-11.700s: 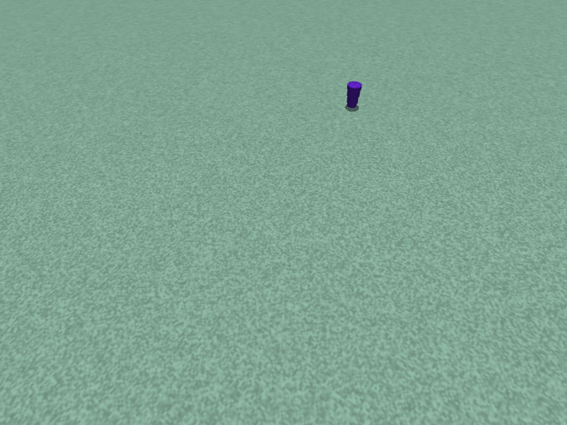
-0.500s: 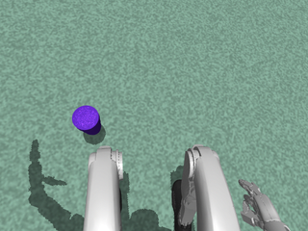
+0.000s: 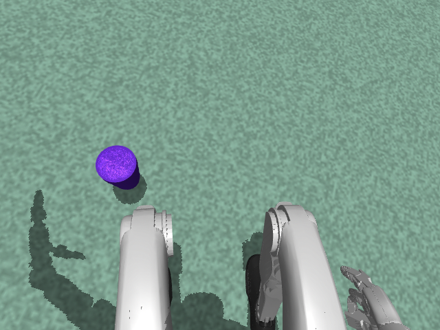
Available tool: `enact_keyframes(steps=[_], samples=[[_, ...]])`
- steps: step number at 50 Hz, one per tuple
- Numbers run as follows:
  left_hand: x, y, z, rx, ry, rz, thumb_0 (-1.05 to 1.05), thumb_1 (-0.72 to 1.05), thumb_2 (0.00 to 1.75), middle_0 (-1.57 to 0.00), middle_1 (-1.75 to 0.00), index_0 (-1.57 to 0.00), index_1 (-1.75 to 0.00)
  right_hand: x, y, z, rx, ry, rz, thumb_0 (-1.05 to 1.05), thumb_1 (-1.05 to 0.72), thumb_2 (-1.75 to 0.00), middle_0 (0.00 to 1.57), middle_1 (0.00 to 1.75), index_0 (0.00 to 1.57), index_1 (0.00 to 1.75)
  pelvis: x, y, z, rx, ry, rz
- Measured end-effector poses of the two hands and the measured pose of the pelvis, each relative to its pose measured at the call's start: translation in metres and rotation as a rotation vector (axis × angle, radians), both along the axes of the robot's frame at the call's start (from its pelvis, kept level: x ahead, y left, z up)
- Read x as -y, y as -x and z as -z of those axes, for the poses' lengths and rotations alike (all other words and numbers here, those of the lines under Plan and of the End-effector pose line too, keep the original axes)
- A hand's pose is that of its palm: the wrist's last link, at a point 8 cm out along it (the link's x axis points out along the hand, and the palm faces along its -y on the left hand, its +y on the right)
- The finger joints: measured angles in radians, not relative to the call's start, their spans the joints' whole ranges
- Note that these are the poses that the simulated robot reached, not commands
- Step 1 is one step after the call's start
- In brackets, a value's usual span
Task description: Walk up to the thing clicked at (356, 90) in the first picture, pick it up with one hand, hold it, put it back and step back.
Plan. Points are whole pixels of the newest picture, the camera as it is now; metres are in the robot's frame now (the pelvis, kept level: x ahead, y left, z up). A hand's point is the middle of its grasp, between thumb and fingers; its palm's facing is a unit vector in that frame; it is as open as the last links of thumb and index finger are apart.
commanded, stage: go down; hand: left
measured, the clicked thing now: (122, 172) +0.44 +0.25 -0.31
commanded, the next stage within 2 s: approach in 0.12 s
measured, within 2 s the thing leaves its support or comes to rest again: neither
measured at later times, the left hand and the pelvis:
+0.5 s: hand out of the picture +0.38 +0.41 -0.05, palm faces +0.23 -0.97 -0.03, open 17.6 cm; pelvis +0.00 +0.00 -0.03, yaw -2 degrees
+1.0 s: hand (93, 177) +0.41 +0.29 -0.24, palm faces +0.11 -0.99 +0.05, open 17.6 cm; pelvis -0.01 +0.01 -0.09, yaw -8 degrees
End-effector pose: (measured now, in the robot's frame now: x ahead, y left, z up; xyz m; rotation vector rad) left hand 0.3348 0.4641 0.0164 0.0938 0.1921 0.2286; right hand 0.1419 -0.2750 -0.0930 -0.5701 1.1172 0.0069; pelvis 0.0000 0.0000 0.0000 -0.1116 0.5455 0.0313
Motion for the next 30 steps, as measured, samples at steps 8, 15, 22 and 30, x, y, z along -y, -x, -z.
enact_keyframes(steps=[8, 15, 22, 30], samples=[[-0.002, -0.002, 0.004, 0.016, 0.003, 0.002, -0.01, -0.50, 0.10, -0.04, -0.08, -0.03, -0.08, 0.000, -0.004, 0.003, 0.002, 0.008, -0.012, 0.00, -0.92, -0.90, 0.20, 0.30, 0.20, 0.30, -0.001, 0.000, 0.004, 0.003, 0.003, 0.000], [-0.004, -0.004, 0.008, 0.040, 0.008, -0.002, -0.01, -0.51, 0.10, -0.05, -0.08, -0.03, -0.09, 0.000, -0.006, 0.007, 0.001, 0.011, -0.025, 0.00, -0.92, -0.90, 0.20, 0.30, 0.20, 0.30, -0.001, 0.001, 0.010, 0.010, 0.004, 0.001], [-0.003, -0.006, 0.034, 0.091, 0.036, -0.011, -0.01, -0.57, 0.06, -0.07, -0.09, -0.05, -0.10, -0.002, -0.006, 0.013, -0.002, 0.021, -0.067, 0.00, -0.92, -0.90, 0.20, 0.30, 0.20, 0.30, -0.001, 0.003, 0.022, 0.028, 0.013, 0.013], [0.024, -0.019, 0.115, 0.103, 0.108, 0.016, -0.01, -0.58, 0.05, -0.08, -0.09, -0.05, -0.11, -0.008, -0.012, 0.023, -0.008, 0.070, -0.161, 0.00, -0.91, -0.90, 0.20, 0.30, 0.20, 0.30, -0.004, 0.005, 0.050, 0.089, 0.040, 0.034]])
